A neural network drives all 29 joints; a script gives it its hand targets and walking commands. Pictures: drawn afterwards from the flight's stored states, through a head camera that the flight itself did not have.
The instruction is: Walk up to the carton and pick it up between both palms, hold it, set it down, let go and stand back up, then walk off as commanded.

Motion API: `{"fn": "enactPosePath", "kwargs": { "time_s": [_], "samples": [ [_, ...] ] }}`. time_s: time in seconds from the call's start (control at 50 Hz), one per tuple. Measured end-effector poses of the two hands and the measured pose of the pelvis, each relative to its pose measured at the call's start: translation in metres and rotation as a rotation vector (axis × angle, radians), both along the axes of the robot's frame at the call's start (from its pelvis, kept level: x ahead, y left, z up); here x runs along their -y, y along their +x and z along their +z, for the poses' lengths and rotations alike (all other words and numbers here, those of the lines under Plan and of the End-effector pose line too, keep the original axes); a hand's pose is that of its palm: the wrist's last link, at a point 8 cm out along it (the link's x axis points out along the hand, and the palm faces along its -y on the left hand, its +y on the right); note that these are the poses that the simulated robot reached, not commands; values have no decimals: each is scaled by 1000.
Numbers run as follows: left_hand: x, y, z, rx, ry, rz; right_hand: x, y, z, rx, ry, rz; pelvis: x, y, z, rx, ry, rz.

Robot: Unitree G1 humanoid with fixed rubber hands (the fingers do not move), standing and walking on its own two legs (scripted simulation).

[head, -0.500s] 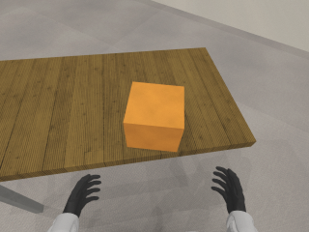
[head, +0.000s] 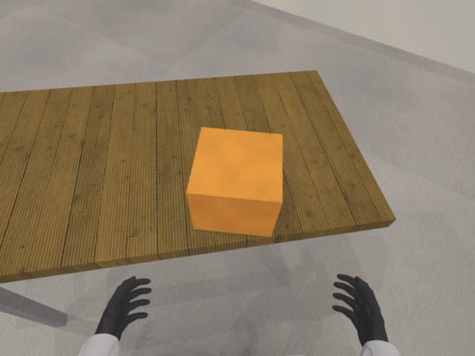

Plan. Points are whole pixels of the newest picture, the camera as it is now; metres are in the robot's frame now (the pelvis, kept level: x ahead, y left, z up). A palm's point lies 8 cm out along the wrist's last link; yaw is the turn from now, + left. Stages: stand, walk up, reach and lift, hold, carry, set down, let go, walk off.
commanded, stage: let go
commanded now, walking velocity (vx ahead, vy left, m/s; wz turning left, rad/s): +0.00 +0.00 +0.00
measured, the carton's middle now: (236, 182) +0.44 -0.01 -0.04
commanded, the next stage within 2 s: stand in 0.40 s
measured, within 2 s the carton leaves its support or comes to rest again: neither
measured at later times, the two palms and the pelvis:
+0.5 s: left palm (107, 340) +0.17 +0.22 -0.08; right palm out of the picture +0.11 -0.22 -0.09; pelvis +0.01 +0.00 +0.00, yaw +0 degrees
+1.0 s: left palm out of the picture +0.12 +0.25 -0.10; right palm out of the picture +0.06 -0.28 -0.10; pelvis +0.01 +0.00 +0.00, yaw +0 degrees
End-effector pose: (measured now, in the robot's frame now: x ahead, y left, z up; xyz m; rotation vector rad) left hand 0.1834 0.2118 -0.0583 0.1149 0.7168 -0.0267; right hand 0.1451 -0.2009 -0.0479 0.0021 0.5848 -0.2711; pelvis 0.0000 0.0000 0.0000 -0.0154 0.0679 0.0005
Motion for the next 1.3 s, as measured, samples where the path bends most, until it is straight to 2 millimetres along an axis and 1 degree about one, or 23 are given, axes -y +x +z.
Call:
{"fn": "enactPosePath", "kwargs": {
  "time_s": [0.12,0.24,0.32,0.42,0.46,0.52,0.62,0.68,0.76,0.86,0.98,1.16,1.3],
  "samples": [
    [-1,-2,-7,-34,9,8,2,-4,-8,-33,2,17,2,3,0,-3,3,0],
    [-1,-4,-9,-39,12,11,1,-3,-8,-25,2,37,3,4,0,-3,4,0],
    [-4,-8,-16,-75,21,22,1,-11,-17,-70,10,49,3,4,0,-2,4,0],
    [-6,-11,-18,-83,34,32,5,-20,-25,-120,7,57,3,4,0,-2,4,0],
    [-9,-12,-22,-85,48,30,11,-28,-34,-210,-20,88,3,5,0,-4,3,0],
    [-15,-14,-25,-93,66,37,28,-45,-46,-340,-55,90,2,9,0,-8,3,0],
    [-24,-19,-27,-78,80,59,59,-68,-54,-468,-106,45,2,16,0,-17,3,0],
    [-27,-24,-29,-83,89,70,73,-72,-53,-486,-128,22,2,18,0,-20,3,0],
    [-30,-33,-31,-100,96,80,82,-72,-51,-478,-142,9,2,19,0,-21,3,0],
    [-33,-45,-34,-116,101,91,82,-71,-50,-459,-141,7,2,18,0,-20,3,0],
    [-36,-61,-37,-144,110,98,78,-79,-55,-477,-129,22,2,14,0,-15,2,0],
    [-38,-73,-38,-151,113,102,76,-95,-61,-511,-117,22,1,7,0,-5,2,0],
    [-40,-81,-38,-155,118,106,74,-103,-63,-514,-110,24,0,0,0,5,1,0]
  ]
}}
